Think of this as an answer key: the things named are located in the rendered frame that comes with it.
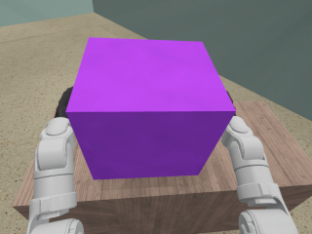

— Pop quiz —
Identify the robot left hand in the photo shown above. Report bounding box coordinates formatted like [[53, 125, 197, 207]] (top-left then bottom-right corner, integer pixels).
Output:
[[55, 87, 73, 119]]

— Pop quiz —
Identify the right robot forearm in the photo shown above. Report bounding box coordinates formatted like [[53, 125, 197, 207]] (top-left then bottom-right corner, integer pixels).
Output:
[[221, 116, 298, 234]]

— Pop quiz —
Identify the left robot forearm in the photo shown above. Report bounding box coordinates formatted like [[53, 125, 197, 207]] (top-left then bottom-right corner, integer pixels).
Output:
[[26, 117, 77, 234]]

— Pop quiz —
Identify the left robot upper arm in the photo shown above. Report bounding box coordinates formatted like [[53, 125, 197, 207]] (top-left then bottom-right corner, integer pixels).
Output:
[[30, 218, 85, 234]]

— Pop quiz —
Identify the right robot upper arm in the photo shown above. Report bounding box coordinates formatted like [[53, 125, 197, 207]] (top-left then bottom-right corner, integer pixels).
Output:
[[238, 209, 297, 234]]

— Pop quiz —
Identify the pedestal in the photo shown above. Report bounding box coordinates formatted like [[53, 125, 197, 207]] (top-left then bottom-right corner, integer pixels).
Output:
[[12, 101, 312, 234]]

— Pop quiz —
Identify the carton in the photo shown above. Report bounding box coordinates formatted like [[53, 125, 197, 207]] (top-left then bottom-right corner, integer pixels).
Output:
[[65, 37, 236, 180]]

